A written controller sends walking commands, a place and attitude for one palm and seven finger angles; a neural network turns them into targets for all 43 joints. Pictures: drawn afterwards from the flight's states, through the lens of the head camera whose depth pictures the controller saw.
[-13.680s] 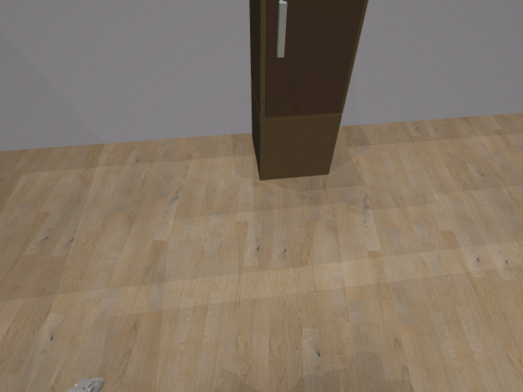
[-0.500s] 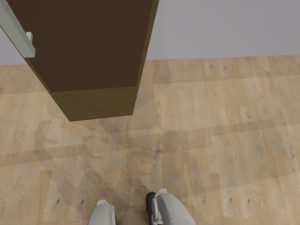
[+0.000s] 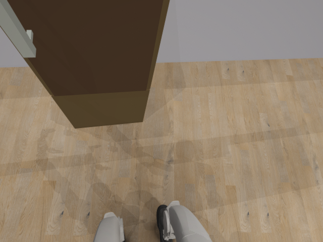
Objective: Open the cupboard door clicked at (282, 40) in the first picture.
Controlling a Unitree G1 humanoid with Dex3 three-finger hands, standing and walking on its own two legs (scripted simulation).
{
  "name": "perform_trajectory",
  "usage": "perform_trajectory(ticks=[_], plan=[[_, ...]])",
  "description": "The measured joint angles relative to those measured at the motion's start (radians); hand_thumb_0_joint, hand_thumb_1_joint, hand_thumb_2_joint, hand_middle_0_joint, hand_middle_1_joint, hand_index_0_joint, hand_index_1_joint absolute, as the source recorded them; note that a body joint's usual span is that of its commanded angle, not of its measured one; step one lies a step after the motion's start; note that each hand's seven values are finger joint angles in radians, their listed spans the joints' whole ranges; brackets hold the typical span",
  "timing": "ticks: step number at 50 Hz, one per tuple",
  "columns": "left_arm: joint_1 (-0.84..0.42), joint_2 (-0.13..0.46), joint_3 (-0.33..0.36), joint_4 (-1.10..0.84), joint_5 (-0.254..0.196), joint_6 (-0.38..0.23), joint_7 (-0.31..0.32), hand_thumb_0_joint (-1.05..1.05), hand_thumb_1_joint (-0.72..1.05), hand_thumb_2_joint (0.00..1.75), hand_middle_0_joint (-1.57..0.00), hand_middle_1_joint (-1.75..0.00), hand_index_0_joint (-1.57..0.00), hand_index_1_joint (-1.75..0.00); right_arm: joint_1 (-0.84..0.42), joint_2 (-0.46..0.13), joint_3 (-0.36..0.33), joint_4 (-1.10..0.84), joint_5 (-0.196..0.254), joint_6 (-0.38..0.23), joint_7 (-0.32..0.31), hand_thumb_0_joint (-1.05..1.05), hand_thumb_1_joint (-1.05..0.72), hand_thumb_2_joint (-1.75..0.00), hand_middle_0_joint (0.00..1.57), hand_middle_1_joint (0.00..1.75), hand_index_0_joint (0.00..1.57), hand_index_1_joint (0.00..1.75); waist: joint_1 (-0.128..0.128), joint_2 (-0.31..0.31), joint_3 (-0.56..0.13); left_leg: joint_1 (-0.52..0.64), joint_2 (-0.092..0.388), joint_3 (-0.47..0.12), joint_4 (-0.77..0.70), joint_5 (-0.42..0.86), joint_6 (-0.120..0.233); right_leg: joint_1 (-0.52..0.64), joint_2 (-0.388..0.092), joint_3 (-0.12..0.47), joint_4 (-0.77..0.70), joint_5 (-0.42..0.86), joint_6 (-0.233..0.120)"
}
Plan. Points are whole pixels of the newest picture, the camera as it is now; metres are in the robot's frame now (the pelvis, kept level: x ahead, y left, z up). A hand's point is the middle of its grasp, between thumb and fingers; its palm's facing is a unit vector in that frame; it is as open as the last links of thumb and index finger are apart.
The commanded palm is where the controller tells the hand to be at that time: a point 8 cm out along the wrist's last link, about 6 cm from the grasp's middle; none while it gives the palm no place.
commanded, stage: slide the fingers in behind the handle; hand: left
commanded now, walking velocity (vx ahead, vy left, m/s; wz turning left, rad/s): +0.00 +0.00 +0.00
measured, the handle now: (9, 11) +0.58 +0.26 +0.11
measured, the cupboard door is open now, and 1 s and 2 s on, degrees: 0 0 0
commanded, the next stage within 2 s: close the thumb around the handle in 1.56 s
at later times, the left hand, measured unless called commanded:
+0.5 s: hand out of the picture +0.52 +0.29 +0.11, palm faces +0.04 -1.00 +0.00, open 14.0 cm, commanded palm +0.51 +0.32 +0.10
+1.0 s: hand (10, 35) +0.53 +0.25 +0.10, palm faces +0.04 -1.00 -0.01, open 14.0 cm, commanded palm +0.51 +0.29 +0.10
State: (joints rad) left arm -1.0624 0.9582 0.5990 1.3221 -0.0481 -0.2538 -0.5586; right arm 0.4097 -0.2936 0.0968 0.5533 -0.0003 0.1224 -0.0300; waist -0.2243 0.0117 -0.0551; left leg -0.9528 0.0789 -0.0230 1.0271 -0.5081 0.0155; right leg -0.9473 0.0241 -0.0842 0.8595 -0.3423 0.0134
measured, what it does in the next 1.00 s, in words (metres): stands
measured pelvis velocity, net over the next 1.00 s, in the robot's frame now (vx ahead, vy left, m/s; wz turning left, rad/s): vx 0.00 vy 0.00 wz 0.01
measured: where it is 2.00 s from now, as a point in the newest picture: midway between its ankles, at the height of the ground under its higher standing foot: outside the picture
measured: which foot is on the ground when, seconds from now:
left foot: down 0.00-1.00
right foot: down 0.00-1.00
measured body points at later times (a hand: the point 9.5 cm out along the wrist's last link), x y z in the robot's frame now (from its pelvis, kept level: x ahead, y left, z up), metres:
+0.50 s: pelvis +0.00 +0.00 +0.00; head +0.16 +0.04 +0.43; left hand +0.51 +0.34 +0.11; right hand -0.03 -0.26 -0.09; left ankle -0.03 +0.10 -0.68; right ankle +0.03 -0.14 -0.68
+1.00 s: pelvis +0.00 +0.00 +0.01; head +0.15 +0.03 +0.43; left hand +0.52 +0.30 +0.10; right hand -0.01 -0.27 -0.09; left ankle -0.03 +0.10 -0.68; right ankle +0.03 -0.14 -0.68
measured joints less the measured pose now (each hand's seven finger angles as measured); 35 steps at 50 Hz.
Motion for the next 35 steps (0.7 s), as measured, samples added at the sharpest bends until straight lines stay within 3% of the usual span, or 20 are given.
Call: perform_trajectory(ticks=[11,17,35], plan=[[-0.014,-0.041,-0.042,-0.025,-0.011,0.007,0.013,-0.01,-0.50,0.30,-0.30,-1.20,-0.30,-1.20,0.013,0.008,0.000,0.016,-0.004,0.001,0.001,0.00,-0.91,-0.90,0.20,0.30,0.20,0.30,-0.002,0.001,-0.004,-0.011,-0.004,-0.003,0.001,0.006,0.001,-0.008,-0.004,-0.002,-0.001,0.005,0.001],[0.015,-0.076,-0.026,-0.049,-0.005,0.003,0.049,-0.01,-0.50,0.30,-0.30,-1.20,-0.30,-1.20,0.021,0.013,-0.005,0.010,-0.010,-0.001,0.009,0.00,-0.91,-0.90,0.20,0.30,0.20,0.30,-0.008,0.004,-0.010,0.005,-0.002,0.007,-0.008,0.007,0.002,0.003,-0.001,0.007,-0.009,0.009,0.003],[0.049,-0.157,-0.071,-0.047,-0.020,-0.029,0.107,-0.01,-0.50,0.30,-0.30,-1.20,-0.30,-1.20,0.018,0.012,-0.015,0.020,-0.009,-0.009,0.009,0.00,-0.91,-0.90,0.20,0.30,0.20,0.30,0.010,0.007,-0.012,0.058,-0.010,0.015,-0.037,0.012,0.003,0.047,-0.008,0.015,-0.019,0.005,0.003]])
